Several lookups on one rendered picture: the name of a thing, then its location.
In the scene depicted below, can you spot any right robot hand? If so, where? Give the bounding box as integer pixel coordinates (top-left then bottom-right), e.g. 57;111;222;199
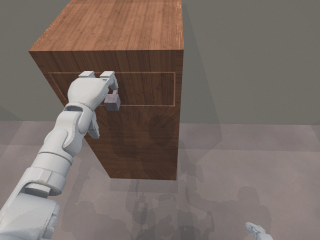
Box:
245;222;273;240

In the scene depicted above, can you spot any left robot forearm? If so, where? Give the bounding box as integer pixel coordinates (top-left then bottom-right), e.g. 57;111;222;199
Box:
0;102;94;224

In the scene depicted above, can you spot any drawer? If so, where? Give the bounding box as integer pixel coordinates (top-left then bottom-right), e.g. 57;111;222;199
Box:
50;71;174;106

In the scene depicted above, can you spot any robot left upper arm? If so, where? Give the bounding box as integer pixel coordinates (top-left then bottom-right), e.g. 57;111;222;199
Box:
0;192;61;240

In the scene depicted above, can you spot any handle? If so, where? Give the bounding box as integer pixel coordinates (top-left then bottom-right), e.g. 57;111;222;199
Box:
104;90;121;111

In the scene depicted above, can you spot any left robot hand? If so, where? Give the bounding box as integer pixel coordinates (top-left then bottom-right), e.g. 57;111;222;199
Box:
67;71;118;139

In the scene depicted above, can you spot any cabinet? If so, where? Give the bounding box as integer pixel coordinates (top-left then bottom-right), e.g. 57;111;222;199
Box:
28;0;184;181

